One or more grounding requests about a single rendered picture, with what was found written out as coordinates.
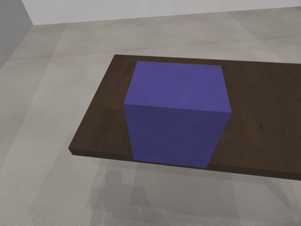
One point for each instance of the carton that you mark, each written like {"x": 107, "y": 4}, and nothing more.
{"x": 176, "y": 113}

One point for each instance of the table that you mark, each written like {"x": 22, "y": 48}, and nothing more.
{"x": 262, "y": 136}

